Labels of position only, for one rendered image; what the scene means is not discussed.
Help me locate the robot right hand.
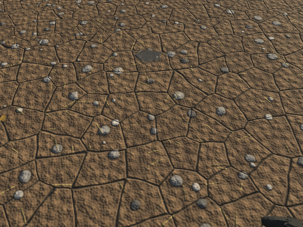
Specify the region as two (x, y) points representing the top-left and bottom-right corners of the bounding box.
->
(261, 216), (303, 227)

